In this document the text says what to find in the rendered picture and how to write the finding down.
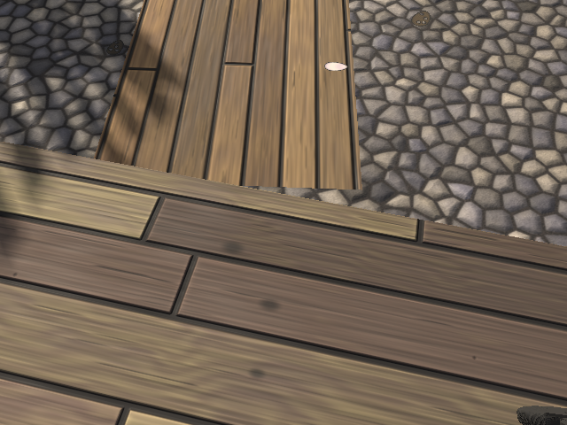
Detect robot right hand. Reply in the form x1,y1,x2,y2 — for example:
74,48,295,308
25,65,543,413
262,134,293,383
517,406,567,425

